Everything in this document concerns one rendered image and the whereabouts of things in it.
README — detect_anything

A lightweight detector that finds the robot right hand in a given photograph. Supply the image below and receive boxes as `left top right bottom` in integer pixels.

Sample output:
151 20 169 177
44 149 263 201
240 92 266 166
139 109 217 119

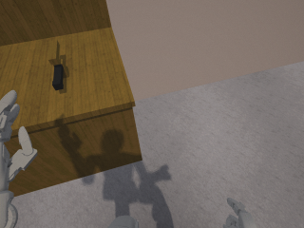
222 198 257 228

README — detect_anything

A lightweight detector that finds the left robot forearm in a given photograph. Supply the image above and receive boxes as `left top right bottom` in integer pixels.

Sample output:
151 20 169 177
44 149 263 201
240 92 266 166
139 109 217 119
0 190 18 228

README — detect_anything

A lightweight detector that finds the robot left thigh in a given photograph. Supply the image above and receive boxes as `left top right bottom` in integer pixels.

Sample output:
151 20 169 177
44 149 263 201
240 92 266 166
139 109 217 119
107 216 139 228

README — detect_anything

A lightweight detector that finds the robot left hand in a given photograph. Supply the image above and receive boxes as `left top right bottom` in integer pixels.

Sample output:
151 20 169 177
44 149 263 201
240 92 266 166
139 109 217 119
0 90 38 192

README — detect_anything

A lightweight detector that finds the tap lever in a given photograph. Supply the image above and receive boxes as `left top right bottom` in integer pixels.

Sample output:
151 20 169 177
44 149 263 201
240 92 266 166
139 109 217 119
52 64 64 90

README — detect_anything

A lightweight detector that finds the counter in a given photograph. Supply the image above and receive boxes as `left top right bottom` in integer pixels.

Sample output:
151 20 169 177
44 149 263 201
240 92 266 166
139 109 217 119
0 0 143 197

